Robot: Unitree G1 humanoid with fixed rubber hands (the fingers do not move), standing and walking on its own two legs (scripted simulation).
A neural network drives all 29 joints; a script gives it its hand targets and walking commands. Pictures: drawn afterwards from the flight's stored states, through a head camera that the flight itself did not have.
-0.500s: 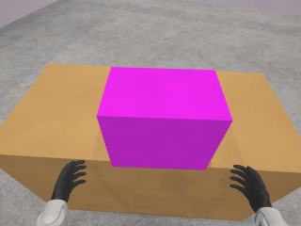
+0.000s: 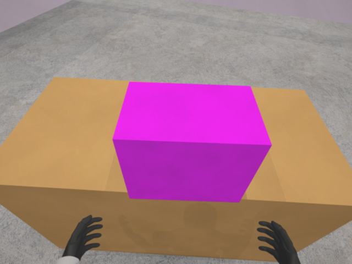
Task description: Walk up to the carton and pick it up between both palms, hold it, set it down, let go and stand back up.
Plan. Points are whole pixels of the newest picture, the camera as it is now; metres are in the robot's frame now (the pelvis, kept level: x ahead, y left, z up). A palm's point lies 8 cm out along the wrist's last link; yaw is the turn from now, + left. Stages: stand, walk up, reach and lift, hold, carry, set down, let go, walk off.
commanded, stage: set down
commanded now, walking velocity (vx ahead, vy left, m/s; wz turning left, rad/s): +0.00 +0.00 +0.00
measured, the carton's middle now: (187, 145) +0.41 +0.00 +0.03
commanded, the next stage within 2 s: let go in 0.18 s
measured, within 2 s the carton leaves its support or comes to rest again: neither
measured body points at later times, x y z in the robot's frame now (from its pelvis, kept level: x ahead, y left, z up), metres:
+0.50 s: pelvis -0.01 +0.00 +0.00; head +0.00 +0.01 +0.45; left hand +0.15 +0.23 -0.10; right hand +0.15 -0.22 -0.09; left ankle +0.00 +0.12 -0.75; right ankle -0.05 -0.11 -0.75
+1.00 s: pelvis -0.01 +0.00 -0.01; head -0.02 +0.01 +0.44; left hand +0.06 +0.26 -0.14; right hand +0.06 -0.24 -0.14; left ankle +0.00 +0.12 -0.75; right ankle -0.05 -0.11 -0.75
